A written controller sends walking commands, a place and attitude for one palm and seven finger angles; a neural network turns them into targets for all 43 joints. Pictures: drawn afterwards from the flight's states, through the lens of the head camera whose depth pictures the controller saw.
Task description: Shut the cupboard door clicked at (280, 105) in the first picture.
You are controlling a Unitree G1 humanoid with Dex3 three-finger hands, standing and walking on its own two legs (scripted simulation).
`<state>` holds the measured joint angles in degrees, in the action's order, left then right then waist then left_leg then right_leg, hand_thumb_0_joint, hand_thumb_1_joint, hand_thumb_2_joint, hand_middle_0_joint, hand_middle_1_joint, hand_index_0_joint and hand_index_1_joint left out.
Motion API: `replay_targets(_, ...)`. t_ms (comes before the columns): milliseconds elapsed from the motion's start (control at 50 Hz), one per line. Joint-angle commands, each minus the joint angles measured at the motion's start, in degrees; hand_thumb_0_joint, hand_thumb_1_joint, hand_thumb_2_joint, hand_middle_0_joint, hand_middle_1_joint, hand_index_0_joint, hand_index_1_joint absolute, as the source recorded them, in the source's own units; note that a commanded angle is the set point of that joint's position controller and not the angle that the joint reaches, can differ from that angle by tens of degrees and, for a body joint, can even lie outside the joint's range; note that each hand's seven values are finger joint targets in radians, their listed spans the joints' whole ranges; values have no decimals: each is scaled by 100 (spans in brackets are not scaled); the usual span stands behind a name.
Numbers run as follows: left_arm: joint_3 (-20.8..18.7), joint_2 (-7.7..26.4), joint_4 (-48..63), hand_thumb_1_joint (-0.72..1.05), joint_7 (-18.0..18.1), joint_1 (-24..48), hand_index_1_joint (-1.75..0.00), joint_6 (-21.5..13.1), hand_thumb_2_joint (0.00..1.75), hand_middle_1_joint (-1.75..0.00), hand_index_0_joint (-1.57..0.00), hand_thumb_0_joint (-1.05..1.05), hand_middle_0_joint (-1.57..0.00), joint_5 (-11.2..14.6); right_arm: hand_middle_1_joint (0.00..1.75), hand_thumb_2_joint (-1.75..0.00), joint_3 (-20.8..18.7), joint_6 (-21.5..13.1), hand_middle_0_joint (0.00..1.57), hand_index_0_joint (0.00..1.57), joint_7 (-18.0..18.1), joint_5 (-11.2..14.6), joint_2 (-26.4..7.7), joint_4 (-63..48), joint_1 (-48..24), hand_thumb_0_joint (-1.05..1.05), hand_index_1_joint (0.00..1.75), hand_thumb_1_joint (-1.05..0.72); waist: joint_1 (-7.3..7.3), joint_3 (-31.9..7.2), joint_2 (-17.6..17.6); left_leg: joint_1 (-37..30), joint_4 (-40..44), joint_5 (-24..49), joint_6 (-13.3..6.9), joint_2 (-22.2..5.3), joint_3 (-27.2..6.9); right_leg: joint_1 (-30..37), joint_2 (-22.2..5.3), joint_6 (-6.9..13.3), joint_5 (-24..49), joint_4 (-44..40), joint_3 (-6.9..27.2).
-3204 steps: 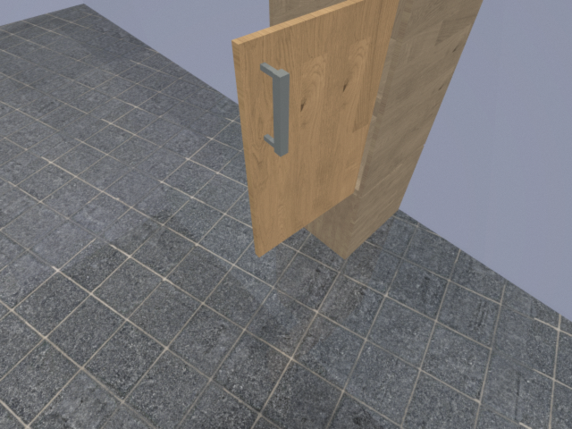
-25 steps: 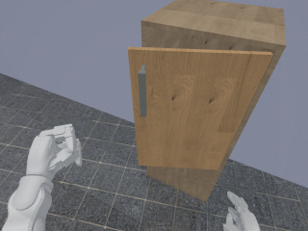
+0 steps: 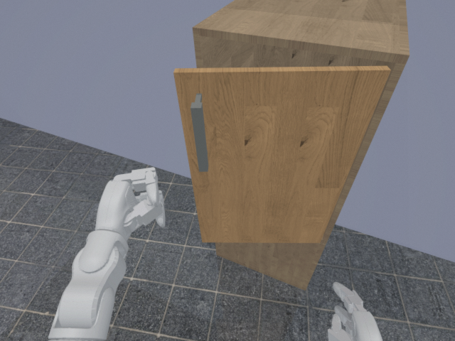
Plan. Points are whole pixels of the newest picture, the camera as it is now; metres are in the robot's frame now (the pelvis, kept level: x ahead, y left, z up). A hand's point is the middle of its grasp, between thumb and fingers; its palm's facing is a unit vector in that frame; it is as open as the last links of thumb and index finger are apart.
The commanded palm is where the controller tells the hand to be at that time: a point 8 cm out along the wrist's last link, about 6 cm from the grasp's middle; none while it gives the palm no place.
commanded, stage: bring the fist close to the handle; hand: left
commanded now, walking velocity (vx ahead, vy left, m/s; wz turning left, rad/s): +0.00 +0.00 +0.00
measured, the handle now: (201, 134) +0.47 +0.10 +0.13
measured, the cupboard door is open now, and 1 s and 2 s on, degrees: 23 23 13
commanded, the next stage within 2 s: push the door shut along its arc in 0.98 s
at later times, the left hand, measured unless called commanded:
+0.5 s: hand (208, 171) +0.36 +0.07 +0.14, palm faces +0.01 -1.00 -0.01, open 3.1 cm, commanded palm +0.34 +0.12 +0.14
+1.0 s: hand (211, 165) +0.37 +0.07 +0.14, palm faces +0.04 -1.00 -0.03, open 3.1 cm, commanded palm +0.35 +0.11 +0.14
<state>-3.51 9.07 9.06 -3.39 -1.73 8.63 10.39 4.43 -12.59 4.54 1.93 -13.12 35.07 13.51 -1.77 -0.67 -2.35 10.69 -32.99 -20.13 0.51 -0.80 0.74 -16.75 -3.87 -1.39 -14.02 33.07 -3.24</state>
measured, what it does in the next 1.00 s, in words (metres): stands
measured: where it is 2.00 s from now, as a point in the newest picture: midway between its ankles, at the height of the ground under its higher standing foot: outside the picture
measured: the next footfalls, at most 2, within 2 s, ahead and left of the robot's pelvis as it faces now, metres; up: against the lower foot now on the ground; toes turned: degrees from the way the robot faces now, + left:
none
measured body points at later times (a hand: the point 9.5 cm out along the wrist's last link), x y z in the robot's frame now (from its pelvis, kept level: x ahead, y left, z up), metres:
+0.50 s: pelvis +0.01 -0.01 +0.00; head +0.01 -0.03 +0.45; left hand +0.36 +0.12 +0.14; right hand +0.18 -0.23 -0.09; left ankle -0.02 +0.12 -0.73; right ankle +0.04 -0.14 -0.73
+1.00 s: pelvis +0.00 -0.01 +0.00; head +0.00 -0.03 +0.45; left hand +0.37 +0.12 +0.15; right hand +0.15 -0.24 -0.10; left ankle -0.02 +0.12 -0.73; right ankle +0.04 -0.14 -0.73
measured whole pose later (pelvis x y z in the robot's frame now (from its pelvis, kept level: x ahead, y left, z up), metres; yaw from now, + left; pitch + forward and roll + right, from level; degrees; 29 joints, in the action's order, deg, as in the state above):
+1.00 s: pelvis +0.00 -0.01 +0.00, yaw -1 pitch +0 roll +0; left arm 1.2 3.1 -16.3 9.5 22.4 4.6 5.1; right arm 1.9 -2.9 3.5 1.0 -13.0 36.6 13.4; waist 0.0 -0.5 -2.0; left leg 11.7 -31.3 -19.0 1.2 -1.6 1.4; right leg -18.4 -2.9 -0.6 -13.0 31.9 -2.7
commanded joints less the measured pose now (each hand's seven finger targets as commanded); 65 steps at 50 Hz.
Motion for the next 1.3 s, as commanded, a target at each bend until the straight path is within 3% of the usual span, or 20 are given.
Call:
replay_targets(0, -528, 628, 1272, 90, 324, 1690, -150, -368, 90, -150, -130, 0, -130, 4, 30, -90, -294, -250, 20, 20, 12, -29, -538, -970, -822, 0, 30, -90, -114, -953, 531, 313, 617, 1309, -80, 107, 16, 812, 280, 175, 688, -439, -90)
replay_targets(40, -207, 310, 1356, 90, 409, 1978, -150, -468, 90, -150, -130, 0, -130, -57, 30, -90, -279, -222, 20, 20, -20, -53, -488, -980, -833, 0, 30, -90, -64, -1040, 358, 231, 587, 1446, -74, 136, 32, 814, 271, 187, 917, -359, -97)
replay_targets(80, -153, 288, 1156, 90, 473, 2206, -150, -507, 90, -150, -130, 0, -130, -119, 30, -90, -293, -164, 20, 20, -33, -66, -495, -909, -778, 0, 30, -90, -14, -1057, 231, 203, 563, 1457, -62, 141, 63, 764, 278, 189, 990, -354, -87)
replay_targets(100, -245, 430, 971, 90, 507, 2190, -150, -510, 90, -150, -130, 0, -130, -164, 30, -90, -310, -125, 20, 20, -33, -64, -527, -880, -743, 0, 30, -90, -9, -1035, 460, 264, 539, 1397, -79, 125, 63, 782, 276, 177, 899, -389, -58)
replay_targets(160, 309, -56, 826, 90, 511, 2598, -150, -432, 90, -150, -130, 0, -130, -249, 30, -90, -298, -43, 20, 20, -51, -43, -479, -892, -772, 0, 30, -90, 76, -993, 153, 174, 537, 1386, -65, 144, 60, 664, 274, 201, 957, -373, -80)
replay_targets(320, 141, -85, 154, 90, 793, 3145, -150, -194, 90, -150, -130, 0, -130, -284, 30, -90, -330, 244, 20, 20, -40, -76, -488, -890, -808, 0, 30, -90, 2, -1328, 683, 193, 513, 1614, -76, 152, 59, 906, 263, 189, 1292, -338, -75)
replay_targets(360, 229, -215, -6, 90, 924, 3580, -150, -214, 90, -150, -130, 0, -130, -323, 30, -90, -328, 322, 20, 20, -49, -88, -456, -853, -815, 0, 30, -90, 57, -1345, 675, 201, 494, 1638, -68, 167, 85, 882, 265, 185, 1352, -329, -62)
replay_targets(400, 32, -22, -236, 90, 1082, 3790, -150, -266, 90, -150, -130, 0, -130, -382, 30, -90, -354, 376, 20, 20, -53, -105, -475, -798, -785, 0, 30, -90, 48, -1340, 745, 223, 486, 1630, -65, 146, 73, 885, 272, 187, 1309, -337, -35)
replay_targets(440, 412, -388, -279, 90, 1178, 4224, -150, -327, 90, -150, -130, 0, -130, -465, 30, -90, -346, 419, 20, 20, -80, -111, -419, -808, -785, 0, 30, -90, 138, -1404, 490, 124, 455, 1715, -65, 157, 97, 801, 264, 198, 1431, -299, -40)
replay_targets(540, 489, -528, -996, 90, 1314, 4701, -150, -382, 90, -150, -130, 0, -130, -529, 30, -90, -386, 529, 20, 20, -82, -129, -440, -698, -668, 0, 30, -90, 209, -1474, 481, 182, 426, 1657, -57, 158, 108, 742, 280, 209, 1437, -311, -12)
replay_targets(560, 441, -488, -1100, 90, 1352, 4902, -150, -398, 90, -150, -130, 0, -130, -522, 30, -90, -392, 544, 20, 20, -78, -129, -447, -665, -623, 0, 30, -90, 248, -1485, 537, 193, 429, 1631, -55, 155, 105, 729, 280, 207, 1428, -326, -15)
replay_targets(600, -25, -130, -1338, 90, 1392, 4463, -150, -417, 90, -150, -130, 0, -130, -526, 30, -90, -431, 599, 20, 20, -76, -149, -493, -673, -586, 0, 30, -90, 44, -1770, 693, 231, 474, 1804, -47, 141, 124, 1022, 298, 228, 1629, -294, -4)
replay_targets(640, 186, -407, -1300, 90, 1370, 4461, -150, -453, 90, -150, -130, 0, -130, -491, 30, -90, -413, 639, 20, 20, -98, -136, -436, -757, -634, 0, 30, -90, 38, -1787, 683, 253, 496, 1911, -46, 153, 172, 1117, 272, 233, 1812, -278, -6)
replay_targets(700, -50, -205, -1456, 90, 1400, 4424, -150, -525, 90, -150, -130, 0, -130, -495, 30, -90, -432, 691, 20, 20, -103, -131, -469, -750, -613, 0, 30, -90, 10, -1564, 803, 331, 562, 1817, -56, 127, 181, 1089, 285, 222, 1722, -361, 0)
replay_targets(860, 353, -361, -946, 90, 1338, 4821, -150, -861, 90, -150, -130, 0, -130, -588, 30, -90, -466, 662, 20, 20, -112, -107, -448, -782, -632, 0, 30, -90, 170, -1591, 363, 121, 581, 1531, -81, 127, 224, 918, 313, 231, 1365, -455, 37)
replay_targets(1040, 540, -654, -1479, 90, 1292, 4967, -150, -631, 90, -150, -130, 0, -130, -458, 30, -90, -433, 644, 20, 20, -49, -78, -472, -703, -656, 0, 30, -90, 235, -1337, 602, 169, 700, 1131, -64, 136, 74, 678, 334, 228, 773, -571, -37)
replay_targets(1100, 116, -193, -1696, 90, 1384, 5099, -150, -634, 90, -150, -130, 0, -130, -513, 30, -90, -429, 695, 20, 20, -23, -109, -510, -639, -641, 0, 30, -90, 183, -1329, 727, 254, 726, 1097, -61, 133, 79, 741, 323, 224, 721, -602, 6)
replay_targets(1140, 338, -343, -1781, 90, 1395, 5621, -150, -708, 90, -150, -130, 0, -130, -572, 30, -90, -386, 703, 20, 20, -29, -117, -463, -640, -652, 0, 30, -90, 309, -1235, 741, 280, 724, 1019, -72, 136, 74, 598, 299, 215, 648, -595, 16)
replay_targets(1220, 276, -209, -2166, 90, 1338, 6075, -150, -928, 90, -150, -130, 0, -130, -601, 30, -90, -386, 721, 20, 20, -6, -110, -466, -585, -616, 0, 30, -90, 332, -1352, 436, 264, 711, 977, -48, 144, 74, 537, 306, 247, 626, -550, 51)
replay_targets(1280, 174, -113, -2761, 90, 1219, 6409, -150, -1035, 90, -150, -130, 0, -130, -535, 30, -90, -397, 695, 20, 20, 16, -108, -505, -479, -494, 0, 30, -90, 415, -1399, 652, 355, 675, 881, -52, 143, 62, 478, 329, 239, 602, -545, 63)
